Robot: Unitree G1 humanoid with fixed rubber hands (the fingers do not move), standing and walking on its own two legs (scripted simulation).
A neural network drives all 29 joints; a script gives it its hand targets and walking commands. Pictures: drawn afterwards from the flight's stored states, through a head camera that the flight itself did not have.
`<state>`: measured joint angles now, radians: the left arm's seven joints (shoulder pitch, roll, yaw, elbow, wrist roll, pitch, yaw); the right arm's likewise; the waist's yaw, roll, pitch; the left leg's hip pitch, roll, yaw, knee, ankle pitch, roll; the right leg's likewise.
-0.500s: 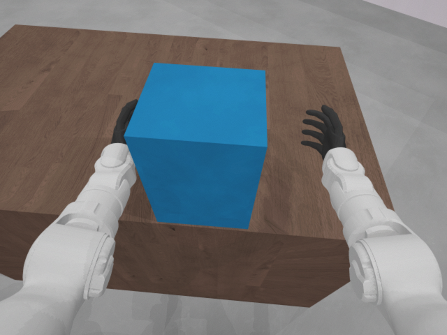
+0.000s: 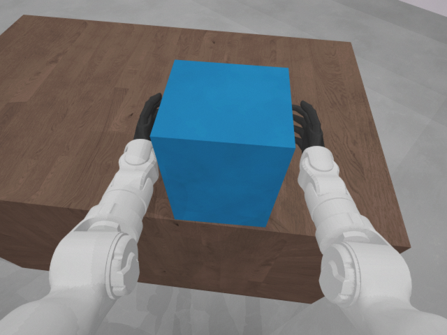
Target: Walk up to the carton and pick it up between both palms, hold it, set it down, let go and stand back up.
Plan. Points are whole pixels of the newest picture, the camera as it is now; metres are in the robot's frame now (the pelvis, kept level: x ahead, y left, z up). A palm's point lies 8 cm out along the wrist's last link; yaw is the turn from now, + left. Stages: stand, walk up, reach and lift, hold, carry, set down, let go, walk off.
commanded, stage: reach and lift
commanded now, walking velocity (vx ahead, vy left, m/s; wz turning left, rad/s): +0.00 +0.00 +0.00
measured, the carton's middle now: (224, 152) +0.45 +0.00 +0.06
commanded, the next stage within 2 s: none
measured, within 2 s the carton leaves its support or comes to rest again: leaves its support in 1.78 s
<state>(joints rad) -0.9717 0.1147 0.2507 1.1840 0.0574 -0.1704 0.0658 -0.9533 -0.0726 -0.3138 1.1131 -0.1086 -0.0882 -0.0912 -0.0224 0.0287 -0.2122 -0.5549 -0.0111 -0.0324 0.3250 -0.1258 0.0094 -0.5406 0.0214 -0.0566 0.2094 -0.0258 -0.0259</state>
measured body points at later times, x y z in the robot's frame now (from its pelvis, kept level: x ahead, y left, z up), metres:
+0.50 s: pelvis +0.02 +0.00 +0.01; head +0.09 +0.00 +0.46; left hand +0.46 +0.14 +0.09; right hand +0.45 -0.15 +0.08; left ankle -0.01 +0.11 -0.74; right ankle +0.02 -0.10 -0.74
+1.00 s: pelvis +0.04 +0.00 +0.01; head +0.09 +0.01 +0.46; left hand +0.46 +0.14 +0.09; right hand +0.45 -0.15 +0.08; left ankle -0.01 +0.11 -0.74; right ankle +0.02 -0.11 -0.74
